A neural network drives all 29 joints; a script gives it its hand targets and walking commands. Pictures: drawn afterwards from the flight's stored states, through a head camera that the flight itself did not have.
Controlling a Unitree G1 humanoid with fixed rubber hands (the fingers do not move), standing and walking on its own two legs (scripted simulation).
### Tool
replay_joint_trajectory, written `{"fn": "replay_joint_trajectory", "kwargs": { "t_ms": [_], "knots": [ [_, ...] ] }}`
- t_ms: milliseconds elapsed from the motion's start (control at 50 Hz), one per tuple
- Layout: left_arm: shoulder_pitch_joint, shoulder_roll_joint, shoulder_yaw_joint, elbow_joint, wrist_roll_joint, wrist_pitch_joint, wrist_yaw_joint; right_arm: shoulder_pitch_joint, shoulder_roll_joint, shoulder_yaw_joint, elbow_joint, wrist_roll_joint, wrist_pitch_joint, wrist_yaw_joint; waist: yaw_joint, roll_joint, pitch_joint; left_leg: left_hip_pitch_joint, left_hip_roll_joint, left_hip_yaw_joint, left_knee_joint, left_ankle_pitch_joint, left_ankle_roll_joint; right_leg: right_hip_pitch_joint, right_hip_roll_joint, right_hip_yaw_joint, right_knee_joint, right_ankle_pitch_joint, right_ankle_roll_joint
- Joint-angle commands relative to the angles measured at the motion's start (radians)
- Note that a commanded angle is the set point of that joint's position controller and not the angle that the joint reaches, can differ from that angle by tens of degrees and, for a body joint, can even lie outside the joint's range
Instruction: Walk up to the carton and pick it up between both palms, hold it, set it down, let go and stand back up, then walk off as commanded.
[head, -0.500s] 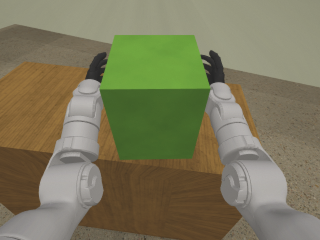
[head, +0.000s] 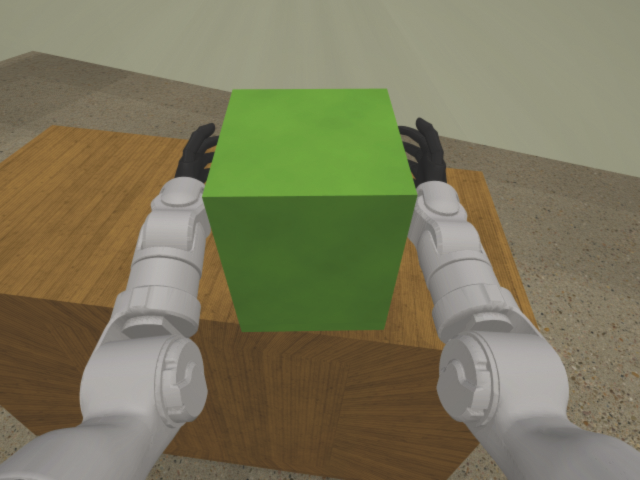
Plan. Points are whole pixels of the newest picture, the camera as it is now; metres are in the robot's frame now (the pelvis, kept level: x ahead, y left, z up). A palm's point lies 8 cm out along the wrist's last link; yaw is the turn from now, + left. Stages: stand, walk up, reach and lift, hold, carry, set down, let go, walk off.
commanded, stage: set down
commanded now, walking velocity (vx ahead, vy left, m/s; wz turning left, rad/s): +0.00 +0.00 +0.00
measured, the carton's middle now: (311, 214) +0.42 +0.01 +0.14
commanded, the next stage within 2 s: none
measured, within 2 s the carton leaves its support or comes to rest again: neither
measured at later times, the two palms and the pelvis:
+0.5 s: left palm (200, 200) +0.43 +0.16 +0.16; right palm (418, 198) +0.43 -0.13 +0.17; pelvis +0.01 +0.00 +0.00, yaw +0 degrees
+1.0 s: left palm (205, 212) +0.43 +0.16 +0.14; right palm (419, 211) +0.42 -0.13 +0.16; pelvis +0.02 +0.00 +0.00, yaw +0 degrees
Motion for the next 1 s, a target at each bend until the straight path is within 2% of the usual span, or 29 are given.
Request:
{"fn": "replay_joint_trajectory", "kwargs": {
  "t_ms": [0, 80, 100, 140, 220, 320, 380, 460, 520, 580, 600, 660, 700, 820, 860, 880, 900, 940, 980],
  "knots": [
    [-0.691, -0.563, -0.245, 0.026, -0.051, -0.094, -0.159, -0.54, 0.495, 0.064, -0.022, -0.05, -0.04, 0.129, -0.135, 0.003, -0.322, 0.049, -0.044, 0.085, -0.124, 0.036, -0.023, 0.208, 0.014, -0.04, -0.048, 0.18, 0.067],
    [-0.685, -0.555, -0.239, 0.015, -0.047, -0.11, -0.158, -0.498, 0.505, 0.057, -0.007, -0.068, -0.047, 0.131, -0.144, 0.015, -0.355, 0.05, -0.047, 0.088, -0.118, 0.065, -0.024, 0.224, 0.01, -0.042, -0.035, 0.233, 0.071],
    [-0.676, -0.547, -0.225, 0.021, -0.046, -0.113, -0.161, -0.508, 0.512, 0.068, -0.023, -0.065, -0.049, 0.131, -0.133, -0.004, -0.342, 0.04, -0.05, 0.091, -0.117, 0.071, -0.019, 0.235, 0.011, -0.038, -0.033, 0.248, 0.075],
    [-0.68, -0.568, -0.249, 0.019, -0.046, -0.122, -0.159, -0.51, 0.518, 0.068, -0.041, -0.072, -0.06, 0.132, -0.144, 0.008, -0.386, 0.037, -0.048, 0.087, -0.107, 0.101, -0.027, 0.249, 0.009, -0.038, -0.021, 0.288, 0.075],
    [-0.67, -0.561, -0.243, 0.019, -0.046, -0.135, -0.159, -0.492, 0.526, 0.072, -0.042, -0.083, -0.064, 0.132, -0.141, 0.011, -0.384, 0.027, -0.05, 0.089, -0.1, 0.124, -0.028, 0.258, 0.007, -0.036, -0.015, 0.323, 0.08],
    [-0.637, -0.58, -0.261, 0.027, -0.035, -0.142, -0.16, -0.464, 0.516, 0.059, -0.04, -0.094, -0.075, 0.133, -0.161, 0.022, -0.374, 0.05, -0.044, 0.082, -0.087, 0.183, -0.041, 0.236, 0.014, -0.047, -0.012, 0.36, 0.077],
    [-0.655, -0.592, -0.267, 0.013, -0.038, -0.156, -0.157, -0.463, 0.532, 0.066, -0.045, -0.101, -0.085, 0.136, -0.152, 0.028, -0.413, 0.043, -0.043, 0.082, -0.079, 0.193, -0.042, 0.233, 0.009, -0.047, -0.007, 0.378, 0.076],
    [-0.618, -0.583, -0.241, 0.056, -0.028, -0.155, -0.164, -0.446, 0.519, 0.051, -0.057, -0.112, -0.083, 0.138, -0.152, 0.01, -0.38, 0.005, -0.044, 0.084, -0.088, 0.168, -0.035, 0.255, 0.005, -0.04, 0.001, 0.406, 0.081],
    [-0.666, -0.601, -0.252, 0.029, -0.037, -0.175, -0.16, -0.465, 0.535, 0.053, -0.062, -0.114, -0.09, 0.143, -0.15, 0.03, -0.418, 0.0, -0.043, 0.082, -0.083, 0.18, -0.039, 0.24, 0.007, -0.04, 0.008, 0.411, 0.08],
    [-0.608, -0.602, -0.242, 0.051, -0.022, -0.173, -0.161, -0.436, 0.533, 0.059, -0.066, -0.124, -0.094, 0.145, -0.146, 0.018, -0.418, 0.0, -0.042, 0.084, -0.08, 0.196, -0.037, 0.255, 0.003, -0.038, 0.011, 0.458, 0.082],
    [-0.642, -0.602, -0.249, 0.033, -0.03, -0.181, -0.159, -0.434, 0.539, 0.053, -0.051, -0.127, -0.094, 0.143, -0.158, 0.026, -0.427, -0.003, -0.044, 0.084, -0.077, 0.192, -0.04, 0.257, 0.003, -0.041, 0.014, 0.458, 0.085],
    [-0.615, -0.612, -0.243, 0.059, -0.019, -0.18, -0.162, -0.431, 0.535, 0.039, -0.058, -0.133, -0.099, 0.148, -0.154, 0.037, -0.406, 0.006, -0.04, 0.083, -0.079, 0.187, -0.042, 0.236, 0.006, -0.044, 0.007, 0.419, 0.081],
    [-0.602, -0.6, -0.229, 0.076, -0.012, -0.181, -0.163, -0.418, 0.527, 0.027, -0.055, -0.152, -0.097, 0.149, -0.154, 0.016, -0.392, 0.002, -0.037, 0.085, -0.088, 0.164, -0.037, 0.229, 0.007, -0.045, 0.001, 0.397, 0.08],
    [-0.627, -0.61, -0.228, 0.059, -0.005, -0.205, -0.163, -0.422, 0.548, 0.012, -0.047, -0.169, -0.111, 0.159, -0.146, 0.035, -0.41, -0.018, -0.038, 0.091, -0.085, 0.166, -0.043, 0.222, 0.004, -0.046, 0.009, 0.401, 0.083],
    [-0.603, -0.608, -0.227, 0.07, -0.001, -0.202, -0.165, -0.39, 0.541, 0.002, -0.04, -0.181, -0.108, 0.159, -0.156, 0.03, -0.375, -0.013, -0.036, 0.089, -0.089, 0.164, -0.04, 0.227, 0.004, -0.045, 0.009, 0.407, 0.084],
    [-0.606, -0.604, -0.21, 0.076, 0.004, -0.206, -0.167, -0.404, 0.54, 0.002, -0.043, -0.187, -0.112, 0.162, -0.144, 0.02, -0.373, -0.022, -0.035, 0.091, -0.093, 0.145, -0.036, 0.229, 0.002, -0.044, 0.009, 0.397, 0.084],
    [-0.598, -0.602, -0.21, 0.077, 0.007, -0.207, -0.168, -0.386, 0.538, -0.005, -0.046, -0.194, -0.115, 0.163, -0.15, 0.022, -0.368, -0.028, -0.035, 0.094, -0.097, 0.136, -0.036, 0.234, 0.0, -0.045, 0.008, 0.393, 0.086],
    [-0.585, -0.608, -0.207, 0.086, 0.011, -0.208, -0.17, -0.404, 0.545, 0.0, -0.074, -0.194, -0.122, 0.164, -0.141, 0.012, -0.373, -0.036, -0.036, 0.097, -0.098, 0.128, -0.031, 0.233, 0.0, -0.043, 0.009, 0.394, 0.085],
    [-0.585, -0.603, -0.2, 0.077, 0.017, -0.216, -0.168, -0.385, 0.547, -0.007, -0.054, -0.204, -0.124, 0.169, -0.137, 0.02, -0.369, -0.034, -0.034, 0.097, -0.097, 0.136, -0.034, 0.234, -0.001, -0.045, 0.012, 0.392, 0.086]
  ]
}}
